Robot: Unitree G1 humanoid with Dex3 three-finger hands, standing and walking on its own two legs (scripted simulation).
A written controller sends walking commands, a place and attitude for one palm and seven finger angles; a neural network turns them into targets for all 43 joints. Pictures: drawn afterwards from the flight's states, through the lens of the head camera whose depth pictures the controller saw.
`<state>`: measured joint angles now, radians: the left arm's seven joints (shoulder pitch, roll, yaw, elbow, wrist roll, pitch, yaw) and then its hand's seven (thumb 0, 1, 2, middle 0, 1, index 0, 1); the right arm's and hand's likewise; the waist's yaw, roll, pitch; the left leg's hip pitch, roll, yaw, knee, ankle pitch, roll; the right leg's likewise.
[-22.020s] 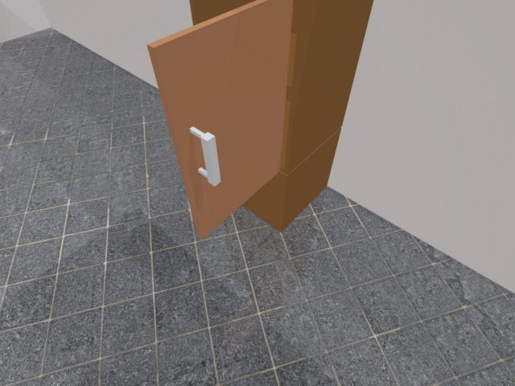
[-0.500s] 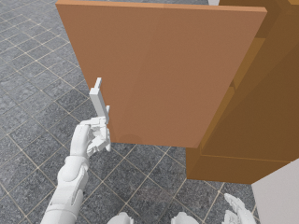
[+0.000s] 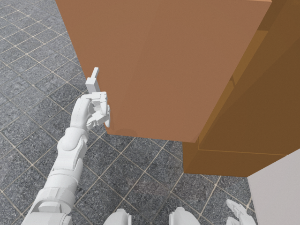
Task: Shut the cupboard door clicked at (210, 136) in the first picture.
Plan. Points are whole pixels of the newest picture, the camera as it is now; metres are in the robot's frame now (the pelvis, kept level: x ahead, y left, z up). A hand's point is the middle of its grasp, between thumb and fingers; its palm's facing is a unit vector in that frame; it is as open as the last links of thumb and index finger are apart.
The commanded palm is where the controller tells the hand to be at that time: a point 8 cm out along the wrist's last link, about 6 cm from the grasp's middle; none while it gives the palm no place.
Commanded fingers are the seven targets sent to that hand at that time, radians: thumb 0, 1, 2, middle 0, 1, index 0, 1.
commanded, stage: push the door shut along its arc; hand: left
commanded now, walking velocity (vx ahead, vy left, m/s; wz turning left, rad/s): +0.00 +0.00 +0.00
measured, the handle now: (99, 92) +0.47 +0.15 +0.05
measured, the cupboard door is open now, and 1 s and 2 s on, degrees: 88 76 59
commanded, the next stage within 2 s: pull the fist back off the door in 1.52 s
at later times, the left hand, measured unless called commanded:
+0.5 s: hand (117, 100) +0.44 +0.09 +0.05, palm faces -0.30 -0.95 -0.05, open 3.1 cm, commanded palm +0.44 +0.14 +0.06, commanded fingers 0.00 0.90 0.90 -1.30 -1.50 -1.30 -1.50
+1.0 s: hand (131, 85) +0.49 +0.06 +0.06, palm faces -0.40 -0.91 -0.04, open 3.0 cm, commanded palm +0.50 +0.10 +0.06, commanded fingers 0.00 0.90 0.90 -1.30 -1.50 -1.30 -1.50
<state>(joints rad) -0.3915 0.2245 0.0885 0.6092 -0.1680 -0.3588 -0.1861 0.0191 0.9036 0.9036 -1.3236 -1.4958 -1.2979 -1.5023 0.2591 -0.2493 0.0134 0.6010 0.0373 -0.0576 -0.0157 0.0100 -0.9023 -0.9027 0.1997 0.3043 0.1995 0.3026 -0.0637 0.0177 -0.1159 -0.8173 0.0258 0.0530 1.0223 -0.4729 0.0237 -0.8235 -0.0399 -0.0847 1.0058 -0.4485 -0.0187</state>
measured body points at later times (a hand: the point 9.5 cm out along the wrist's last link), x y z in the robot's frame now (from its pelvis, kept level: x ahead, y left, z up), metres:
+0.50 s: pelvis -0.01 +0.01 -0.01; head +0.09 +0.01 +0.43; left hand +0.45 +0.15 +0.06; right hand +0.05 -0.25 -0.13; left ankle +0.01 +0.10 -0.67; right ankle +0.02 -0.11 -0.67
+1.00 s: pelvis -0.01 +0.00 -0.02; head +0.12 +0.00 +0.41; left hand +0.51 +0.11 +0.06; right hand -0.01 -0.26 -0.14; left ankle +0.01 +0.10 -0.67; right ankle +0.02 -0.11 -0.67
